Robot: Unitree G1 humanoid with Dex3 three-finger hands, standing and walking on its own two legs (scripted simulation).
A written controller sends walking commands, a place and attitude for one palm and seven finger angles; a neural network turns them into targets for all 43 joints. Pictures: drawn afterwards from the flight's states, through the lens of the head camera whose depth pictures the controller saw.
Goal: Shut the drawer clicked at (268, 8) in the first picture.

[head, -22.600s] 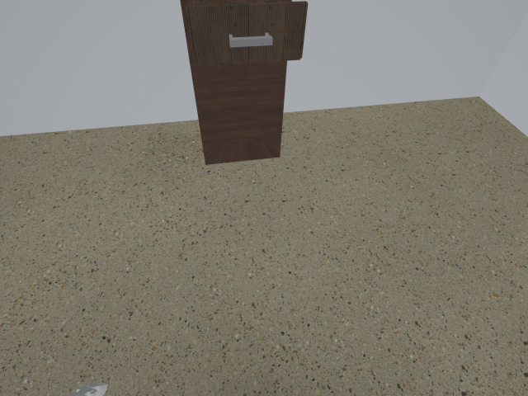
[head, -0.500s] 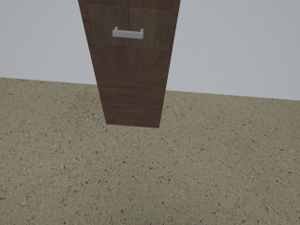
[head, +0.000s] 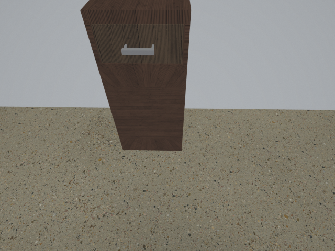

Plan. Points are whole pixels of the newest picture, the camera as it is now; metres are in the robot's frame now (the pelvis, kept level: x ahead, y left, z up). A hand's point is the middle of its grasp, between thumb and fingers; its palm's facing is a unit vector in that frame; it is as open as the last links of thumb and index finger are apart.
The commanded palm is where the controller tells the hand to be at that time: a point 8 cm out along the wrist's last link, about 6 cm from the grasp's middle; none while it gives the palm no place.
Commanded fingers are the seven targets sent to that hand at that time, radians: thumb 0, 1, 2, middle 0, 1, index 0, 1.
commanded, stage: let the arm hang, fingers relaxed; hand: left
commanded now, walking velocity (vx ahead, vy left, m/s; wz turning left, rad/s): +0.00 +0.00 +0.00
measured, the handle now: (138, 49) +0.89 +0.17 +0.04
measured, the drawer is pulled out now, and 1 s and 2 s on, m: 0.00 0.00 0.00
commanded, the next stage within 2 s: look to check the result in 0.22 s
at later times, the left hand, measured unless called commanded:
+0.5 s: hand out of the picture +0.00 +0.16 -0.17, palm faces +0.04 -0.98 -0.19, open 7.4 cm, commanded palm none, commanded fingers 0.00 0.90 0.90 -0.20 -0.30 -0.20 -0.30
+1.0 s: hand out of the picture +0.03 +0.16 -0.17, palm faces +0.03 -0.98 -0.20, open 7.4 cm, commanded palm none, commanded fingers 0.00 0.90 0.90 -0.20 -0.30 -0.20 -0.30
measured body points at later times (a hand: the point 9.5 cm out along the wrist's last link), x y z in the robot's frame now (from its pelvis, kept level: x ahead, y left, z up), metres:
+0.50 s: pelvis +0.01 -0.01 +0.00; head +0.03 -0.02 +0.45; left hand +0.00 +0.21 -0.16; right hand -0.01 -0.22 -0.16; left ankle +0.03 +0.11 -0.74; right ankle +0.02 -0.11 -0.74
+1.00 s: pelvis +0.03 -0.01 +0.00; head +0.04 -0.02 +0.45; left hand +0.03 +0.21 -0.16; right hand +0.02 -0.23 -0.16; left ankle +0.03 +0.11 -0.74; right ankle +0.02 -0.11 -0.74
